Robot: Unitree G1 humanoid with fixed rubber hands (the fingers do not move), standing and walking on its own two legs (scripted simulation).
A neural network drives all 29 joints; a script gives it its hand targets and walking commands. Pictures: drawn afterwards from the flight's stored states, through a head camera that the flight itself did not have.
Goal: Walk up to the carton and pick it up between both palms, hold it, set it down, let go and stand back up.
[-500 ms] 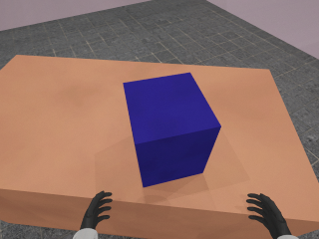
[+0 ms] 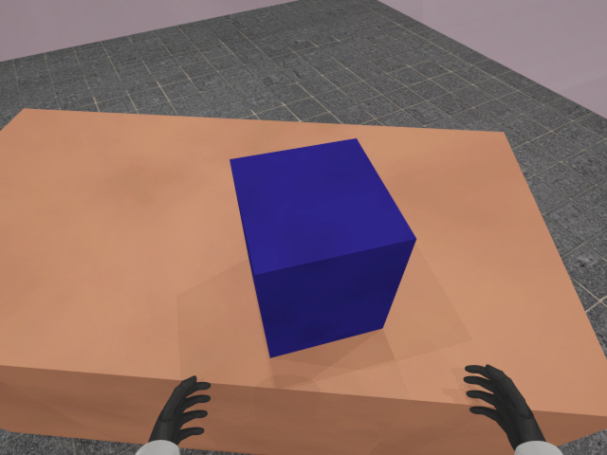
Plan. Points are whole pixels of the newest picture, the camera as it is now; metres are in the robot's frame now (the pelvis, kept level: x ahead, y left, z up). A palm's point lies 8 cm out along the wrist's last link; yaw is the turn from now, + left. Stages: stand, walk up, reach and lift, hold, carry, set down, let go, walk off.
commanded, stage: set down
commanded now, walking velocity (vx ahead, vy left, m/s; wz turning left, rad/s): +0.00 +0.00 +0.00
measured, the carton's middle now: (312, 250) +0.43 +0.04 -0.01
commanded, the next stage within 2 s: let go in 0.18 s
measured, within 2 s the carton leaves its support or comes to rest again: neither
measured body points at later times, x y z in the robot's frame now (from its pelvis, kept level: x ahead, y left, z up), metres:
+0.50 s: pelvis +0.00 +0.00 +0.00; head +0.02 +0.01 +0.45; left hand +0.17 +0.22 -0.09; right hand +0.20 -0.24 -0.06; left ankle +0.00 +0.12 -0.74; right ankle +0.01 -0.11 -0.74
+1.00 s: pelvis +0.00 +0.00 +0.00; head +0.00 +0.02 +0.45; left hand +0.14 +0.27 -0.10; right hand +0.21 -0.24 -0.06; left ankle +0.00 +0.12 -0.74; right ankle +0.01 -0.11 -0.74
